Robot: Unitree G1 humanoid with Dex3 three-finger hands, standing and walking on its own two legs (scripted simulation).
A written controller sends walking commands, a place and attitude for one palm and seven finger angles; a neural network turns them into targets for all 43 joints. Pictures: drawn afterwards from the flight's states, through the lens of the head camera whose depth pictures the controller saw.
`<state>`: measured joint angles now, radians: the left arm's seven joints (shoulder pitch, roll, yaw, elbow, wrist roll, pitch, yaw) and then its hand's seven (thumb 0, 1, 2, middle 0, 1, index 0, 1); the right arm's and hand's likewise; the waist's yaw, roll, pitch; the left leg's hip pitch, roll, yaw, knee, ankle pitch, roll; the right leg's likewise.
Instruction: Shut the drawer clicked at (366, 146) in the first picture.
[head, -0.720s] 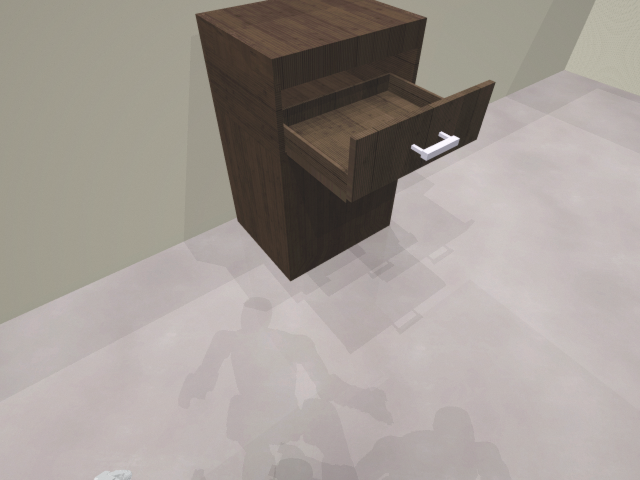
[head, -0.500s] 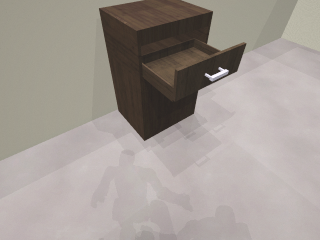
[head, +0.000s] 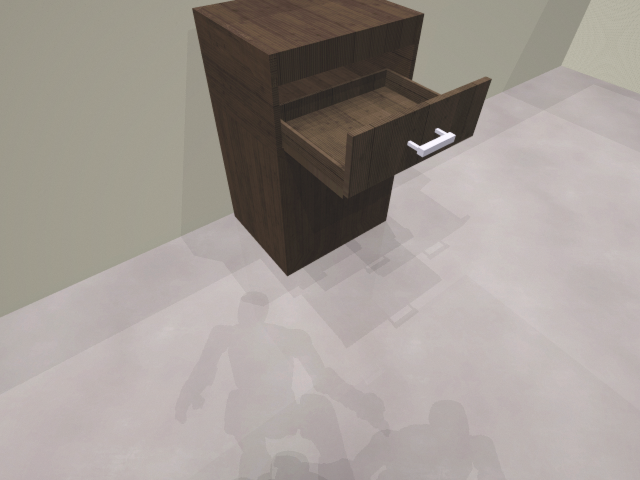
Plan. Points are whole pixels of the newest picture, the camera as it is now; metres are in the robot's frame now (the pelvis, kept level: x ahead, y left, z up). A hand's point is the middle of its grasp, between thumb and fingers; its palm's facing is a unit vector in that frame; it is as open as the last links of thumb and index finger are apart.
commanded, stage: stand and wait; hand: left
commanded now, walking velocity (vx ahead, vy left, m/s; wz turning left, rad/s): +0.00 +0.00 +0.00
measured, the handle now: (430, 141) +0.94 -0.24 -0.08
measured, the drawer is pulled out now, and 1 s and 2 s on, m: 0.30 0.30 0.30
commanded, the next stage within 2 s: look at it before walking up in 0.10 s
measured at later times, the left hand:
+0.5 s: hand out of the picture +0.08 +0.25 -0.15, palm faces -0.04 -0.94 -0.34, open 7.4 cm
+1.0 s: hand out of the picture +0.09 +0.24 -0.16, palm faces -0.05 -0.94 -0.33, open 7.4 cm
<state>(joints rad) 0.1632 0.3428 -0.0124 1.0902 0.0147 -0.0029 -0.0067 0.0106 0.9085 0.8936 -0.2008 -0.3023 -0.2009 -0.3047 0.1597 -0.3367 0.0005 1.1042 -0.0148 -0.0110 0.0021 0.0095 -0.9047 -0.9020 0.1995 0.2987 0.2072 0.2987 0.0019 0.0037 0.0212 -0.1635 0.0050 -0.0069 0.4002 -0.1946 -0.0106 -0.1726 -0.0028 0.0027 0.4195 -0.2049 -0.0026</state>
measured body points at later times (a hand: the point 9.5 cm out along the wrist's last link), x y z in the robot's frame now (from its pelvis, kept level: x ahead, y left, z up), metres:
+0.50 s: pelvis +0.01 +0.00 +0.00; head +0.00 +0.00 +0.45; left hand +0.08 +0.29 -0.13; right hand +0.08 -0.30 -0.13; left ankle +0.02 +0.13 -0.74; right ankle +0.02 -0.12 -0.74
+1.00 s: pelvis +0.01 +0.00 +0.00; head +0.01 +0.00 +0.45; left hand +0.09 +0.29 -0.13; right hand +0.09 -0.29 -0.13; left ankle +0.02 +0.13 -0.74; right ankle +0.02 -0.12 -0.74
